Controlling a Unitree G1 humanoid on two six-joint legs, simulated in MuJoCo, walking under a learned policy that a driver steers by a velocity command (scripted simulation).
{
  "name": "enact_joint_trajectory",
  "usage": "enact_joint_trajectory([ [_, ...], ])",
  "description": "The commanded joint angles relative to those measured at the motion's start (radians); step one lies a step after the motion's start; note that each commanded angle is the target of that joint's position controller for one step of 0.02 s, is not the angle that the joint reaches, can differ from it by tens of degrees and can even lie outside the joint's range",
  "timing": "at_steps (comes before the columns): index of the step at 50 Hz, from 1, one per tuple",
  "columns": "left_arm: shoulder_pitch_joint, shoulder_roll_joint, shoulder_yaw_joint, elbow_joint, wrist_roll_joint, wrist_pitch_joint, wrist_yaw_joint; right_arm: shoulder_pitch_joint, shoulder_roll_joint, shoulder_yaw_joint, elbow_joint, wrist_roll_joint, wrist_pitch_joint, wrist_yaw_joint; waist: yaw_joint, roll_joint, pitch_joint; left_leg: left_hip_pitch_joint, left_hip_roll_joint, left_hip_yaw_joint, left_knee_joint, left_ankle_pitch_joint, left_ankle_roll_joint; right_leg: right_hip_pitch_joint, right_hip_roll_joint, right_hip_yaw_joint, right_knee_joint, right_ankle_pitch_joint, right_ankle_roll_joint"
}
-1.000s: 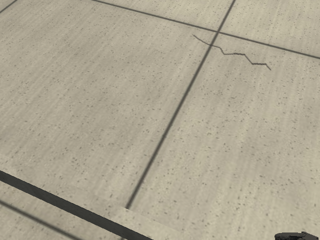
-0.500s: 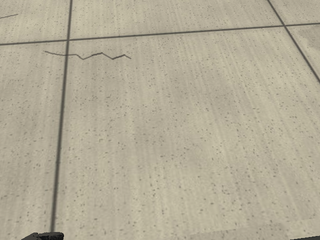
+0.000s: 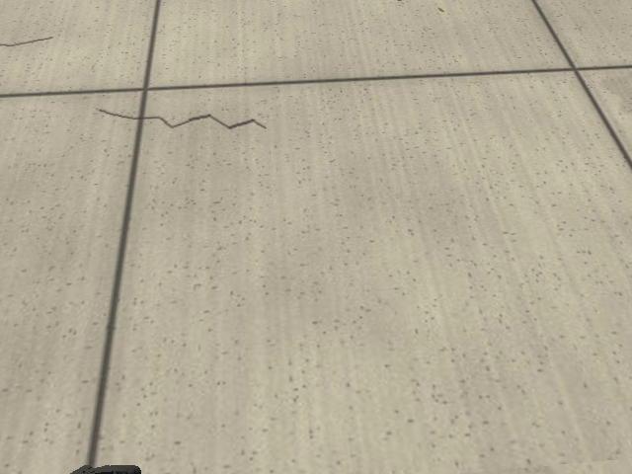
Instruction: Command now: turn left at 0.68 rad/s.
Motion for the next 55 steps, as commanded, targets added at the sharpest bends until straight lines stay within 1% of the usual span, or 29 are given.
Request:
enact_joint_trajectory([
  [1, -0.007, 0.19, 0.064, -0.049, -0.007, -0.008, 0.006, -0.076, -0.064, -0.017, -0.123, 0.002, -0.016, 0.017, 0.044, -0.127, -0.09, -0.034, 0.016, 0.014, -0.079, -0.005, 0.027, 0.156, -0.331, 0.153, -0.12, 0.497, -0.185],
  [5, -0.019, 0.211, 0.076, -0.037, -0.037, -0.006, -0.01, -0.039, -0.076, -0.033, -0.142, 0.015, -0.005, 0.038, 0.009, -0.135, -0.124, 0.108, -0.028, 0.072, -0.298, 0.078, 0.093, 0.172, -0.334, 0.083, -0.009, 0.505, -0.103],
  [6, -0.001, 0.195, 0.075, -0.021, -0.046, -0.003, -0.016, 0.007, -0.087, -0.043, -0.13, 0.015, -0.005, 0.031, -0.015, -0.11, -0.134, 0.208, -0.061, 0.08, -0.41, 0.177, 0.124, 0.131, -0.302, 0.04, 0.078, 0.463, -0.053],
  [7, 0.045, 0.164, 0.07, -0.001, -0.036, -0.004, -0.027, 0.085, -0.154, -0.072, -0.11, 0.009, -0.01, 0.012, -0.039, 0.01, -0.148, 0.38, -0.06, -0.004, -0.501, 0.423, 0.179, 0.001, -0.22, -0.016, 0.268, 0.358, 0.017],
  [8, -0.024, 0.102, 0.05, -0.071, 0.014, -0.013, -0.029, 0.146, -0.323, -0.114, -0.12, -0.008, -0.017, -0.009, -0.033, 0.333, -0.142, 0.62, 0.193, -0.407, -0.491, 1.021, 0.322, -0.404, -0.07, -0.05, 0.619, -0.267, 0.123],
  [9, -0.107, 0.11, 0.045, -0.11, 0.019, -0.026, -0.026, 0.14, -0.328, -0.104, -0.149, -0.05, -0.047, 0.004, -0.056, 0.267, -0.269, 0.631, 0.302, -0.606, -0.523, 1.046, 0.494, -0.536, 0.025, 0.197, 0.81, -0.461, 0.149],
  [10, -0.128, 0.156, 0.058, -0.109, -0.007, -0.028, -0.028, 0.103, -0.298, -0.099, -0.153, -0.044, -0.068, 0.014, -0.057, 0.129, -0.259, 0.623, 0.268, -0.524, -0.547, 0.926, 0.473, -0.562, 0.011, 0.28, 0.855, -0.402, 0.131],
  [11, -0.125, 0.148, 0.055, -0.108, -0.018, -0.034, -0.024, 0.05, -0.278, -0.094, -0.153, -0.021, -0.077, 0.005, -0.017, 0.092, -0.203, 0.574, 0.207, -0.461, -0.556, 0.809, 0.412, -0.577, 0.005, 0.307, 0.811, -0.294, 0.107],
  [13, -0.077, 0.173, 0.064, -0.085, 0.0, -0.035, -0.009, -0.067, -0.222, -0.073, -0.179, 0.018, -0.06, -0.016, 0.048, 0.045, -0.151, 0.464, 0.147, -0.404, -0.569, 0.692, 0.34, -0.537, -0.003, 0.327, 0.737, -0.15, 0.102],
  [16, -0.029, 0.146, 0.056, -0.064, -0.001, -0.035, -0.013, -0.083, -0.219, -0.07, -0.201, 0.003, -0.05, -0.03, 0.063, 0.072, -0.17, 0.406, 0.097, -0.381, -0.567, 0.691, 0.316, -0.456, 0.055, 0.325, 0.67, -0.056, 0.112],
  [22, -0.02, 0.13, 0.044, -0.046, -0.011, -0.03, -0.015, -0.088, -0.217, -0.068, -0.218, 0.003, -0.036, -0.043, 0.043, 0.131, -0.16, 0.341, 0.049, -0.43, -0.537, 0.514, 0.275, -0.358, 0.108, 0.337, 0.431, 0.005, 0.137],
  [25, 0.004, 0.126, 0.035, -0.036, -0.017, -0.024, -0.023, -0.098, -0.161, -0.034, -0.217, -0.024, -0.033, -0.034, 0.019, 0.155, -0.178, 0.303, 0.068, -0.401, -0.503, 0.599, 0.273, -0.248, 0.058, 0.299, 0.394, -0.016, 0.137],
  [28, 0.008, 0.091, 0.016, -0.044, -0.019, -0.034, -0.039, -0.099, -0.056, 0.02, -0.19, -0.048, -0.042, -0.018, 0.01, 0.145, -0.175, 0.281, 0.081, -0.385, -0.498, 0.621, 0.279, -0.102, 0.006, 0.281, 0.252, -0.038, 0.106],
  [30, 0.018, 0.072, 0.007, -0.047, -0.02, -0.043, -0.055, -0.086, -0.052, 0.03, -0.16, -0.052, -0.048, -0.008, 0.03, 0.14, -0.119, 0.259, 0.042, -0.345, -0.513, 0.475, 0.252, 0.014, 0.022, 0.256, 0.032, 0.106, 0.08],
  [31, -0.008, 0.124, 0.018, -0.067, -0.012, -0.045, -0.057, -0.053, -0.093, 0.015, -0.151, -0.05, -0.053, -0.008, 0.008, 0.107, -0.073, 0.258, -0.004, -0.335, -0.508, 0.341, 0.224, 0.005, 0.018, 0.299, 0.012, 0.215, 0.059],
  [32, -0.012, 0.199, 0.034, -0.093, -0.01, -0.048, -0.057, -0.028, -0.134, 0.0, -0.152, -0.056, -0.058, -0.011, -0.022, 0.024, -0.049, 0.253, -0.062, -0.299, -0.451, 0.195, 0.191, -0.018, -0.037, 0.387, 0.03, 0.422, 0.026],
  [33, -0.004, 0.249, 0.051, -0.089, -0.021, -0.051, -0.058, -0.003, -0.133, -0.004, -0.161, -0.06, -0.061, -0.013, -0.054, -0.1, -0.046, 0.239, -0.129, -0.216, -0.407, 0.128, 0.15, -0.034, -0.077, 0.462, 0.018, 0.459, -0.042],
  [34, 0.013, 0.239, 0.058, -0.09, -0.031, -0.053, -0.061, -0.041, -0.129, -0.006, -0.171, -0.057, -0.061, -0.022, -0.031, -0.173, -0.043, 0.25, -0.163, -0.153, -0.342, 0.113, 0.111, -0.074, -0.116, 0.561, -0.038, 0.389, -0.102],
  [36, 0.062, 0.199, 0.054, -0.089, -0.026, -0.057, -0.053, -0.123, -0.105, -0.014, -0.198, -0.034, -0.055, -0.035, 0.008, -0.241, -0.065, 0.182, -0.185, -0.118, -0.242, 0.067, 0.078, -0.014, -0.168, 0.706, -0.067, 0.406, -0.164],
  [39, 0.133, 0.224, 0.076, -0.094, -0.03, -0.053, -0.036, -0.143, -0.056, -0.014, -0.215, -0.022, -0.056, -0.022, 0.052, -0.231, -0.111, 0.022, -0.207, -0.146, -0.099, -0.217, 0.059, 0.142, -0.204, 0.799, -0.056, 0.539, -0.209],
  [42, 0.082, 0.231, 0.094, -0.111, -0.053, -0.015, -0.014, -0.111, -0.04, -0.014, -0.189, -0.004, -0.068, -0.008, 0.034, -0.164, -0.143, 0.037, -0.187, -0.157, -0.225, -0.116, 0.037, 0.159, -0.144, 0.756, -0.027, 0.53, -0.147],
  [45, -0.002, 0.216, 0.094, -0.148, -0.073, 0.029, -0.005, 0.005, -0.038, -0.023, -0.126, 0.003, -0.076, 0.006, -0.02, -0.162, -0.157, 0.296, -0.207, -0.099, -0.545, 0.157, 0.047, -0.006, -0.045, 0.695, 0.011, 0.325, -0.078],
  [46, 0.008, 0.174, 0.082, -0.158, -0.067, 0.031, -0.004, 0.049, -0.083, -0.04, -0.107, -0.001, -0.072, 0.002, -0.02, -0.095, -0.147, 0.434, -0.113, -0.181, -0.623, 0.211, 0.082, -0.155, 0.017, 0.649, 0.092, 0.088, -0.027],
  [47, 0.083, 0.094, 0.062, -0.165, -0.052, 0.029, -0.009, 0.024, -0.196, -0.059, -0.128, -0.03, -0.06, -0.008, 0.038, 0.233, -0.129, 0.525, 0.168, -0.511, -0.685, 0.293, 0.216, -0.418, 0.182, 0.446, 0.377, -0.3, 0.049],
  [48, 0.126, 0.186, 0.085, -0.159, -0.034, 0.011, -0.013, -0.03, -0.168, -0.047, -0.168, -0.08, -0.071, -0.003, 0.054, 0.239, -0.11, 0.38, 0.324, -0.643, -0.705, 0.412, 0.324, -0.433, 0.119, 0.447, 0.633, -0.382, 0.091],
  [49, 0.151, 0.244, 0.105, -0.133, -0.04, 0.01, -0.022, -0.102, -0.123, -0.032, -0.191, -0.075, -0.079, -0.01, 0.09, 0.128, -0.068, 0.328, 0.297, -0.536, -0.696, 0.408, 0.332, -0.418, 0.07, 0.435, 0.76, -0.309, 0.104],
  [50, 0.146, 0.249, 0.109, -0.109, -0.046, 0.017, -0.022, -0.145, -0.095, -0.023, -0.194, -0.059, -0.084, -0.017, 0.099, 0.053, -0.025, 0.312, 0.203, -0.393, -0.677, 0.344, 0.285, -0.438, 0.04, 0.412, 0.785, -0.213, 0.113],
  [52, 0.145, 0.198, 0.094, -0.097, -0.042, 0.026, -0.023, -0.141, -0.097, -0.019, -0.193, -0.036, -0.085, -0.044, 0.074, 0.044, -0.02, 0.348, 0.124, -0.248, -0.652, 0.394, 0.246, -0.488, 0.024, 0.376, 0.858, -0.078, 0.138],
  [55, 0.068, 0.163, 0.073, -0.142, -0.049, 0.026, -0.028, -0.044, -0.11, -0.016, -0.17, -0.05, -0.076, -0.064, 0.02, 0.079, -0.038, 0.427, 0.121, -0.14, -0.644, 0.565, 0.285, -0.53, -0.001, 0.302, 0.821, -0.025, 0.177],
])
Keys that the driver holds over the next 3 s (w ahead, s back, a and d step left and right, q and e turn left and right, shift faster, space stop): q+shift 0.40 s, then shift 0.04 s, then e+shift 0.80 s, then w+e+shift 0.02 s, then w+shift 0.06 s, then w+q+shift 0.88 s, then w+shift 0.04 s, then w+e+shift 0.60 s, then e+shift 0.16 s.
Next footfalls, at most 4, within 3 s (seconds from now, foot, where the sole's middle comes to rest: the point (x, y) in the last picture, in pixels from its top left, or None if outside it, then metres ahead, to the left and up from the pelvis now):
0.14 left None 0.02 0.15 -0.77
0.62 right None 0.12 -0.04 -0.77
0.92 left None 0.03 0.17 -0.77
1.48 right None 0.02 -0.06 -0.77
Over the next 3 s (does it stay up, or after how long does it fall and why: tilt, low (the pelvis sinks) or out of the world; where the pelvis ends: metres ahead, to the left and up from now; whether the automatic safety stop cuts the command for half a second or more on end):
stays up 1.28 0.36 0.16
